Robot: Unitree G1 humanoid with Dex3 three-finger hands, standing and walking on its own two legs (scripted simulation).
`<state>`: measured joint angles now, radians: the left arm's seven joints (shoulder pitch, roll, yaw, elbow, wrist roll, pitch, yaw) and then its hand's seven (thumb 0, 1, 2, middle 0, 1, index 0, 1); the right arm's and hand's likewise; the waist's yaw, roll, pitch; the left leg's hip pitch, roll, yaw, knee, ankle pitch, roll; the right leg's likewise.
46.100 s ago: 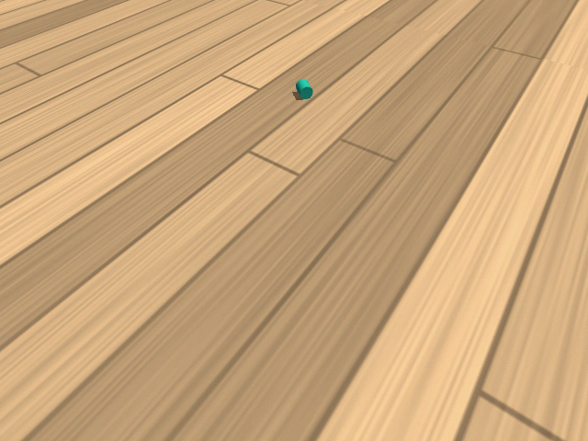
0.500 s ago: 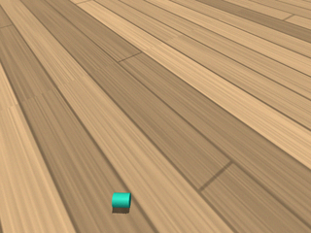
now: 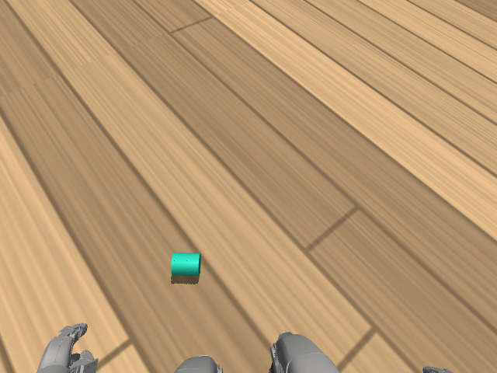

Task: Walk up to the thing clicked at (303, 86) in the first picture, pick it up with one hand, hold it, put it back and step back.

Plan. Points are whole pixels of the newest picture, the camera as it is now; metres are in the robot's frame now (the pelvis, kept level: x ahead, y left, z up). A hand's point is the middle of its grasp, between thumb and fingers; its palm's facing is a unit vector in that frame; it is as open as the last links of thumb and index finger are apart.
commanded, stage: step back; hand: left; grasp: from above
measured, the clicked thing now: (186, 264) +0.50 +0.19 -0.72
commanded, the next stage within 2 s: none
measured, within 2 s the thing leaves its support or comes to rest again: neither
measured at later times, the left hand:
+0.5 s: hand out of the picture +0.01 +0.24 -0.13, palm faces -0.07 -0.91 -0.40, open 7.4 cm
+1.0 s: hand out of the picture -0.16 +0.26 -0.15, palm faces -0.04 -0.93 -0.37, open 7.4 cm
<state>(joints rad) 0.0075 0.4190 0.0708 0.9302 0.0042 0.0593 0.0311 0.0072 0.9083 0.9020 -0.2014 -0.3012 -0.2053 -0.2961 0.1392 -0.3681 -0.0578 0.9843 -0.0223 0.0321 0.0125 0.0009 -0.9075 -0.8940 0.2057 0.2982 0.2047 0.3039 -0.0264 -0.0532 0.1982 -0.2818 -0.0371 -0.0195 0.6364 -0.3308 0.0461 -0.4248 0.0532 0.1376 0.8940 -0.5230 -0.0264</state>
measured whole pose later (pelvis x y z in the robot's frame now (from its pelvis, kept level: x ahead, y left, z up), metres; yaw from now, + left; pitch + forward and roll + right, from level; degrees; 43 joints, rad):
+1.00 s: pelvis -0.26 -0.01 +0.00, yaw -4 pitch -2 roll -1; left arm 0.19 0.41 0.09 0.83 0.01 0.07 0.01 0.01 0.91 0.90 -0.20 -0.30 -0.21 -0.30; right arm 0.12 -0.35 -0.04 0.82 -0.03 0.01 -0.01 0.00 -0.90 -0.89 0.21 0.30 0.21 0.30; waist 0.02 -0.05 0.17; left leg -0.33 0.02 -0.02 0.56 -0.20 0.01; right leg -0.37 0.09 0.15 1.07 -0.50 0.03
